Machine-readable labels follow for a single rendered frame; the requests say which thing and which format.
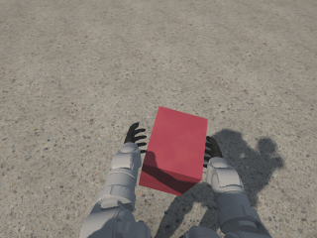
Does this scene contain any robot left thigh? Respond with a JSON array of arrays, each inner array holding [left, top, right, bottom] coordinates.
[[136, 221, 152, 238]]

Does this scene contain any robot right thigh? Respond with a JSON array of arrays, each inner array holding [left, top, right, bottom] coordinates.
[[183, 226, 222, 238]]

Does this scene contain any carton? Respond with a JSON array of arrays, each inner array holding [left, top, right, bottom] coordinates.
[[139, 106, 208, 196]]

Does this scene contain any robot right hand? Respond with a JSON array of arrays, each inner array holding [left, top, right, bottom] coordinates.
[[203, 136, 223, 169]]

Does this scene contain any robot left upper arm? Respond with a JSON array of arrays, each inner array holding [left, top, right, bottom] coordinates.
[[79, 207, 139, 238]]

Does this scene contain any robot left forearm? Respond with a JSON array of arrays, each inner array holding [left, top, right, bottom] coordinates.
[[79, 142, 142, 238]]

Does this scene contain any robot right forearm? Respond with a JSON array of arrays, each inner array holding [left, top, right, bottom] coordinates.
[[206, 157, 272, 238]]

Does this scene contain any robot left hand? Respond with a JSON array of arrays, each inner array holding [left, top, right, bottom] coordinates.
[[124, 122, 147, 154]]

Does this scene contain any robot thigh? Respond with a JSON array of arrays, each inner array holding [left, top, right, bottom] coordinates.
[[183, 226, 222, 238], [136, 221, 152, 238]]

